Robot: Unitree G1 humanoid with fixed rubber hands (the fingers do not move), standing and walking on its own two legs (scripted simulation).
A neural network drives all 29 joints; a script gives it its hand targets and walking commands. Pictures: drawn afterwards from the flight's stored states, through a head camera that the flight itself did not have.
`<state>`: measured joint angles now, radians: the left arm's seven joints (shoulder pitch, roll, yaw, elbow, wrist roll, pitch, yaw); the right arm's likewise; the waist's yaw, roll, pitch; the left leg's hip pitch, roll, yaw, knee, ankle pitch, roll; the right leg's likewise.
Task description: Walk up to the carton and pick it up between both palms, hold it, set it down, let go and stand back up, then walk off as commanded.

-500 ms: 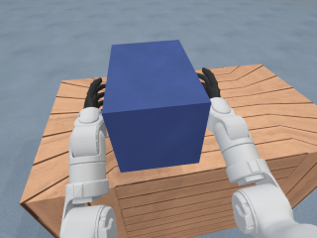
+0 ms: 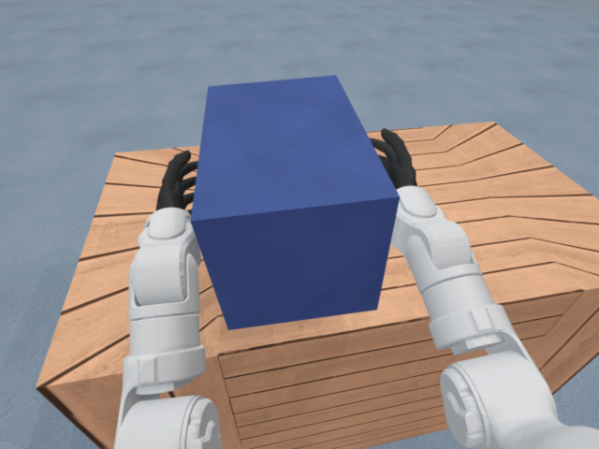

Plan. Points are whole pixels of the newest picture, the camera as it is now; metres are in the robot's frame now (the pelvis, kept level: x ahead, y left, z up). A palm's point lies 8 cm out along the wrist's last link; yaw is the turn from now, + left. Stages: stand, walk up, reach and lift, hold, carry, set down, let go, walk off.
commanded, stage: hold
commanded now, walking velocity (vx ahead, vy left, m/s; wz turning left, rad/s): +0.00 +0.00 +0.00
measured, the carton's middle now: (287, 190) +0.40 +0.01 +0.18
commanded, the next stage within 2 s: set down in 1.62 s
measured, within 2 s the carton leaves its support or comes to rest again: neither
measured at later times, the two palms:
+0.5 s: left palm (176, 214) +0.35 +0.15 +0.19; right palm (400, 191) +0.36 -0.14 +0.20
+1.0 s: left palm (175, 212) +0.35 +0.15 +0.19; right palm (400, 188) +0.36 -0.13 +0.21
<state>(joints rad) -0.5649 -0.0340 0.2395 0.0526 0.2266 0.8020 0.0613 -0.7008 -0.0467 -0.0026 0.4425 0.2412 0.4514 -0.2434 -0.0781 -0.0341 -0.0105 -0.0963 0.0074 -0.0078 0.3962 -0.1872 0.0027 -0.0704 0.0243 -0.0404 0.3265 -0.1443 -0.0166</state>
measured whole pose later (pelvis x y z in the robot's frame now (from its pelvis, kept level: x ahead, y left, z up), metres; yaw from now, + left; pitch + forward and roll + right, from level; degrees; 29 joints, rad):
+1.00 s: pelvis +0.00 +0.00 +0.00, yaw +0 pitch -7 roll -1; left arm -0.59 -0.03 0.25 0.10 0.23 0.79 0.05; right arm -0.72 -0.04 -0.02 0.48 0.22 0.45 -0.24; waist -0.08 -0.04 -0.01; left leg -0.09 0.01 -0.01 0.39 -0.18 0.00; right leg -0.07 0.02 -0.04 0.33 -0.14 -0.02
